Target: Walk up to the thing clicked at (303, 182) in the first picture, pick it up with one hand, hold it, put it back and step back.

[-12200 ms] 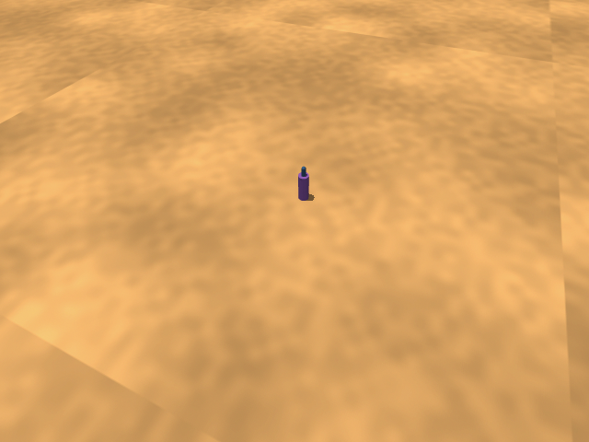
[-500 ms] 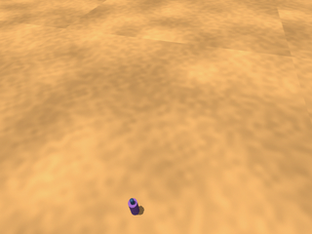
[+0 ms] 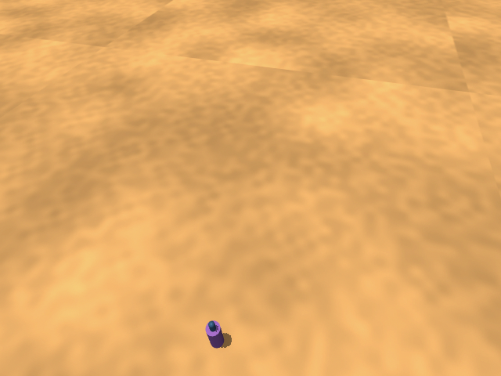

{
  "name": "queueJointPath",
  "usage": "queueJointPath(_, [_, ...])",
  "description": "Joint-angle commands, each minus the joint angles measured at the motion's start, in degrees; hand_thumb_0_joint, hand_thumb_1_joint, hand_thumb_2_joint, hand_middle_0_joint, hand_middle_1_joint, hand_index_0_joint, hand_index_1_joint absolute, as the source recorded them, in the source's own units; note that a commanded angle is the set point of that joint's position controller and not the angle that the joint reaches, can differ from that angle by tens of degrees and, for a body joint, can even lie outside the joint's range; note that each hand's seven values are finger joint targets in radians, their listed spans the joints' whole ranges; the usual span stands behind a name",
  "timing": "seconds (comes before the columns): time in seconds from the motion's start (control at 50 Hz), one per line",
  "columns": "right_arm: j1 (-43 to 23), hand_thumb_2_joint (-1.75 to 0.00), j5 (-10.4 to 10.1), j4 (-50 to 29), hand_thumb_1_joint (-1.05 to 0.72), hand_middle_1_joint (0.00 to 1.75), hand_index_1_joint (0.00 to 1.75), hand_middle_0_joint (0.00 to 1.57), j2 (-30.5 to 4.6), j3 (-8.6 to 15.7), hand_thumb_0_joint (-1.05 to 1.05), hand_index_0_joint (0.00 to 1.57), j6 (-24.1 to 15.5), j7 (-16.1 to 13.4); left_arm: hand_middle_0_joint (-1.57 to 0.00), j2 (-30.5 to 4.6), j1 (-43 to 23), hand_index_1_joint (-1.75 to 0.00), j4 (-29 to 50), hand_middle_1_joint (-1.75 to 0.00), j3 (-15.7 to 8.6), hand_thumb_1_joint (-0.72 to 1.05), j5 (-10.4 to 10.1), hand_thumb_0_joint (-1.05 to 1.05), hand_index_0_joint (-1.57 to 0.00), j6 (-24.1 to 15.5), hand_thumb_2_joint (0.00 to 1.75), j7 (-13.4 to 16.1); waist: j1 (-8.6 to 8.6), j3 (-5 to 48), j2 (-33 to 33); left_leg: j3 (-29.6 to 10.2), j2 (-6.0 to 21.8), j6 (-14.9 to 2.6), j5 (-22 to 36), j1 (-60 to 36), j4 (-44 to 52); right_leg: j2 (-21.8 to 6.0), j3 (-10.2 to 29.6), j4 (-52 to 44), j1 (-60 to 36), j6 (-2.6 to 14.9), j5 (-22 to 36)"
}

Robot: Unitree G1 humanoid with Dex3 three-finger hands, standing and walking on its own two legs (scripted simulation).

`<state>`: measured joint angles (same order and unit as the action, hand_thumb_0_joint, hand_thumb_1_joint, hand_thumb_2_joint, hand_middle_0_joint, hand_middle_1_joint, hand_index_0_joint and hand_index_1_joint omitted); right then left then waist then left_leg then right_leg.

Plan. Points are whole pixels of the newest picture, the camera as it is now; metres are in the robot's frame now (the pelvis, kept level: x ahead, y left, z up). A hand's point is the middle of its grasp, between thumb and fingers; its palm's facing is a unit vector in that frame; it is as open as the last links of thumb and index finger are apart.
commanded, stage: stand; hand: left
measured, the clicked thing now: (214, 332) +0.41 +0.18 -0.69
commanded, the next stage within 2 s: go down in 0.04 s
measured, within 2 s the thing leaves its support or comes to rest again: neither
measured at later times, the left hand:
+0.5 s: hand out of the picture +0.16 +0.26 -0.17, palm faces +0.03 -0.94 -0.34, open 13.4 cm
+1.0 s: hand out of the picture +0.15 +0.27 -0.19, palm faces +0.06 -0.94 -0.33, open 16.7 cm
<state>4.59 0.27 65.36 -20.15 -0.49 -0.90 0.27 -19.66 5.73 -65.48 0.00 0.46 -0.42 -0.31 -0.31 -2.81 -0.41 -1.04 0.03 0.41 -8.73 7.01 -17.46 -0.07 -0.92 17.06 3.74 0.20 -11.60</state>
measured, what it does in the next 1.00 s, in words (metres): lowers itself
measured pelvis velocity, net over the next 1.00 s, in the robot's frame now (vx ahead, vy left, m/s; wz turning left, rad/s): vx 0.00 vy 0.01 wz -0.01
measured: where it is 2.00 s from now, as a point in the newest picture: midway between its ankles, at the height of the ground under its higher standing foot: outside the picture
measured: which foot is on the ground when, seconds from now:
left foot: down 0.00-1.00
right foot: down 0.00-1.00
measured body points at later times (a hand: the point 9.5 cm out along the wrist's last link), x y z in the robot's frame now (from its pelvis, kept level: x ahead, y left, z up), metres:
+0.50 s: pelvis -0.01 +0.01 -0.03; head +0.04 +0.01 +0.42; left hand +0.16 +0.31 -0.14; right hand +0.08 -0.26 -0.15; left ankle +0.01 +0.12 -0.75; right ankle -0.02 -0.11 -0.75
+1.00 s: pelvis +0.00 +0.01 -0.08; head +0.07 +0.03 +0.37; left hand +0.14 +0.32 -0.17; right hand +0.17 -0.24 -0.15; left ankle +0.01 +0.12 -0.75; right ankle -0.02 -0.11 -0.75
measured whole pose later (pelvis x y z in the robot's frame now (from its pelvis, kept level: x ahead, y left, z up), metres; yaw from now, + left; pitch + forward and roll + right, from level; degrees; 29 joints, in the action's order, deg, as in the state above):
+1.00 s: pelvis +0.00 +0.01 -0.08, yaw +0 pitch +15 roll -2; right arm 12.7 -1.0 31.3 -13.8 0.2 -8.4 -4.6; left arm -19.1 16.2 -22.7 -11.4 1.0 17.9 -3.2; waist 1.9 6.9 -0.7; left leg -2.0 0.7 -0.3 -27.7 46.2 -59.2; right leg 0.7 -1.8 56.4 41.3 -0.2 -29.8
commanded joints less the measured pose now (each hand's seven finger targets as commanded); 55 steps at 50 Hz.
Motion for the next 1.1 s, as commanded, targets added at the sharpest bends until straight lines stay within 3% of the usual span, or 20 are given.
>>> queueJointPath(0.0, [-2.3, -0.9, 0.0, -3.2, -0.9, 0.3, 0.3, 0.2, -12.2, 2.0, 0.0, 0.2, -1.1, -0.8, -0.2, -12.5, -1.7, -0.3, 3.2, -0.3, -2.3, 0.9, 0.1, 0.0, -0.2, -1.5, 0.9, 0.9, 0.33, 4.8, 0.5, -5.4, 7.6, -1.59, 10.1, -2.3, 1.2, -7.8, 5.5, -3.0, 0.9, 0.74, 9.4])
queueJointPath(0.1, [-1.9, -0.9, 0.0, -3.3, -0.9, 0.3, 0.3, 0.2, -12.1, 2.1, 0.0, 0.2, -0.9, -0.8, -0.2, -12.5, -1.4, -0.3, 3.2, -0.3, -2.3, 0.9, -0.1, 0.0, -0.2, -1.6, 0.9, 1.0, 0.36, 5.0, 1.0, -5.3, 7.4, -1.69, 10.1, -2.4, 1.0, -7.8, 5.3, -3.0, 0.5, 0.66, 9.9])
queueJointPath(0.12, [-1.4, -0.9, 0.1, -3.2, -0.97, 0.29, 0.29, 0.21, -11.9, 2.0, 0.0, 0.2, -0.9, -0.8, -0.12, -12.7, -1.8, -0.22, 3.3, -0.22, -2.4, 0.82, 0.0, 0.0, -0.12, -1.6, 0.82, 1.0, 0.54, 4.7, 1.1, -5.2, 7.4, -1.64, 9.7, -1.5, 1.3, -7.8, 5.5, -3.0, 0.2, 0.68, 9.7])
queueJointPath(0.14, [0.8, -0.91, -3.4, -19.3, -0.95, 0.3, 0.3, 0.2, -3.5, 0.7, 0.0, 0.2, -3.7, -2.1, -0.04, -5.0, -21.9, -0.14, 23.4, -0.14, -3.5, 0.74, -2.9, 0.0, -0.04, -7.0, 0.74, 1.9, 7.2, 0.7, -2.0, 2.9, -0.6, -1.19, -0.6, 4.8, -2.3, -0.4, 0.9, 1.6, 15.0, 0.39, 5.2])
queueJointPath(0.16, [3.6, -0.92, -3.5, -16.5, -0.94, 0.3, 0.3, 0.2, -4.2, 0.3, 0.0, 0.2, -3.7, -2.5, -0.01, -5.9, -27.3, -0.06, 20.5, -0.06, -3.5, 0.66, -3.0, 0.0, -0.02, -6.6, 0.66, 2.2, 5.49, 2.6, 0.1, 2.8, -1.0, -1.32, -1.7, 4.2, -3.5, -0.6, 0.5, 2.1, 12.5, 0.19, 3.3])
queueJointPath(0.18, [5.3, -0.91, -3.4, -15.7, -0.94, 0.3, 0.3, 0.2, -5.9, 1.1, 0.0, 0.2, -3.0, -2.7, -0.02, -9.8, -16.6, -0.07, 8.8, -0.07, -6.7, 0.58, -2.0, 0.0, -0.02, -4.0, 0.58, 2.4, 4.63, 1.3, 3.3, 2.9, -1.2, -1.64, -3.3, 6.7, -4.7, 0.0, -0.3, 2.3, 13.2, 0.43, 0.5])
queueJointPath(0.2, [5.8, -0.91, -3.4, -17.3, -0.92, 0.3, 0.3, 0.2, -6.0, 1.8, 0.0, 0.2, -2.5, -2.6, -0.02, -10.6, -12.2, -0.08, 6.2, -0.08, -7.9, 0.5, -1.5, 0.0, -0.02, -3.1, 0.5, 1.6, 2.82, 1.7, 3.4, 3.0, -0.9, -1.63, -2.7, 8.7, -6.6, 0.2, -0.6, 3.9, 13.8, 0.57, -0.1])
queueJointPath(0.24, [7.1, -0.91, -2.8, -20.2, -0.93, 0.3, 0.3, 0.2, -6.1, 3.3, 0.0, 0.2, -3.0, -3.4, -0.02, -15.8, -17.7, -0.07, 12.9, -0.07, -10.6, 0.34, 0.1, 0.0, -0.02, -3.5, 0.34, 0.9, 1.84, 11.2, 1.9, 2.5, -0.8, -1.6, -0.2, 7.5, -9.1, -0.1, 0.1, 7.4, 12.6, 0.55, 2.8])
queueJointPath(0.28, [9.1, -0.9, -1.8, -21.6, -0.9, 0.3, 0.3, 0.2, -5.8, 4.4, 0.0, 0.2, -3.2, -3.0, -0.03, -13.5, -9.1, -0.08, 6.5, -0.08, -11.7, 0.22, 2.1, 0.0, -0.03, -1.9, 0.24, -0.3, 1.62, 13.8, 1.0, 2.1, -1.2, -1.5, 2.2, 11.1, -13.3, -0.2, 0.4, 11.9, 14.7, 0.71, 6.0])
queueJointPath(0.3, [9.7, -0.9, -1.4, -22.4, -0.91, 0.3, 0.3, 0.2, -5.5, 4.9, 0.0, 0.2, -3.2, -2.7, -0.03, -13.6, -5.1, -0.08, 6.2, -0.08, -13.0, 0.2, 3.2, 0.0, -0.03, -1.1, 0.24, -0.6, -0.41, 15.9, 0.7, 1.8, -1.3, -1.26, 4.4, 12.5, -14.4, 0.0, 0.1, 13.4, 13.5, 1.01, 7.3])
queueJointPath(0.34, [8.8, -0.9, -1.6, -26.2, -0.88, 0.3, 0.3, 0.2, -5.1, 5.1, 0.0, 0.2, -3.4, -2.7, -0.04, -14.1, -4.8, -0.08, 12.1, -0.08, -14.4, 0.11, 3.5, 0.0, -0.04, 0.3, 0.2, -0.4, -1.78, 20.1, -2.9, 2.0, -1.7, -0.72, 5.6, 11.3, -14.9, 0.2, 0.2, 14.4, 11.7, 1.36, 7.4])
queueJointPath(0.38, [8.4, -0.89, -1.8, -28.4, -0.87, 0.3, 0.3, 0.2, -4.5, 4.9, 0.0, 0.2, -3.2, -2.6, -0.06, -10.3, -1.6, -0.08, 13.9, -0.08, -13.0, -0.01, 3.2, 0.0, -0.05, 3.4, 0.17, -0.3, -1.21, 17.4, -3.5, 1.9, -1.2, -0.51, 5.3, 12.3, -14.9, 0.8, 0.0, 14.4, 14.4, 1.52, 6.2])
queueJointPath(0.46, [6.3, -0.88, -2.1, -32.4, -0.83, 0.3, 0.3, 0.2, -4.1, 4.6, 0.0, 0.2, -4.2, -2.6, -0.06, -10.4, -3.7, -0.07, 18.6, -0.06, -12.7, -0.22, 2.9, 0.0, -0.06, 7.4, 0.12, -0.3, 0.34, 12.3, -0.7, 1.5, -0.6, -0.79, -1.0, 18.7, -18.2, 1.1, -0.5, 16.7, 20.6, 1.37, -0.5])
queueJointPath(0.54, [8.2, -0.88, -2.2, -34.6, -0.82, 0.3, 0.3, 0.2, -3.7, 4.6, 0.0, 0.2, -5.7, -2.7, -0.07, -9.3, -3.8, -0.09, 26.9, -0.08, -12.8, -0.38, 2.0, 0.0, -0.07, 8.8, 0.11, -0.7, 1.55, 14.1, -0.1, 1.0, 0.0, -1.08, -4.2, 21.5, -21.9, 1.5, -0.7, 20.9, 25.5, 1.12, -3.4])
queueJointPath(0.56, [8.2, -0.88, -2.2, -34.9, -0.81, 0.3, 0.3, 0.2, -3.9, 4.8, 0.0, 0.2, -6.1, -2.9, -0.08, -10.3, -0.8, -0.1, 26.3, -0.09, -14.6, -0.38, 2.0, 0.0, -0.07, 9.1, 0.11, -0.5, 0.93, 14.4, -0.7, 0.7, 0.2, -0.94, -4.5, 22.0, -22.5, 1.6, -1.0, 22.2, 26.0, 1.24, -4.0])
queueJointPath(0.58, [8.6, -0.88, -2.1, -35.7, -0.81, 0.3, 0.3, 0.2, -3.7, 4.8, 0.0, 0.2, -6.6, -2.9, -0.08, -10.0, -4.1, -0.11, 32.1, -0.11, -13.5, -0.42, 1.9, 0.0, -0.07, 8.7, 0.12, -0.8, 1.63, 16.4, -1.6, 0.5, 0.4, -0.98, -3.7, 22.2, -24.0, 1.6, -0.8, 23.6, 27.1, 1.27, -3.1])
queueJointPath(0.62, [9.3, -0.87, -2.0, -36.5, -0.8, 0.3, 0.3, 0.2, -3.7, 5.1, 0.0, 0.2, -7.3, -3.3, -0.09, -10.3, -1.4, -0.11, 35.3, -0.1, -14.4, -0.46, 1.8, 0.0, -0.08, 9.0, 0.1, -1.0, 1.99, 19.8, -2.1, 0.0, 0.8, -0.93, -1.2, 21.2, -25.8, 1.8, -1.1, 26.2, 27.4, 1.14, -0.9])
queueJointPath(0.76, [9.4, -0.88, -1.6, -38.0, -0.82, 0.3, 0.3, 0.2, -3.4, 4.8, 0.0, 0.2, -8.8, -4.6, -0.09, -10.2, 7.6, -0.11, 44.0, -0.1, -14.9, -0.43, 1.6, 0.0, -0.08, 12.7, 0.11, -1.6, 2.42, 21.8, -4.0, -0.6, 1.2, -0.88, 3.5, 22.5, -30.5, 1.6, -1.3, 30.5, 30.7, 1.04, 1.4])
queueJointPath(0.88, [8.6, -0.87, -1.3, -40.2, -0.81, 0.3, 0.3, 0.2, -2.6, 4.2, 0.0, 0.2, -9.6, -5.7, -0.08, -9.4, 10.1, -0.1, 49.3, -0.1, -14.9, -0.42, 1.0, 0.0, -0.08, 16.4, 0.11, -1.9, 3.05, 19.3, -3.5, -1.0, 1.2, -0.99, 1.3, 26.7, -33.0, 1.6, -1.8, 32.2, 34.1, 0.85, -0.1])
queueJointPath(1.08, [9.7, -0.88, -1.0, -42.1, -0.83, 0.3, 0.3, 0.2, -2.3, 4.3, 0.0, 0.2, -11.0, -6.2, -0.08, -11.8, 14.8, -0.09, 53.3, -0.09, -18.8, -0.45, -0.3, 0.0, -0.08, 15.8, 0.09, -3.7, 2.79, 23.0, -3.7, -1.1, 0.9, -1.55, 2.1, 31.3, -38.9, 1.3, -1.5, 36.7, 37.0, 0.77, 1.7])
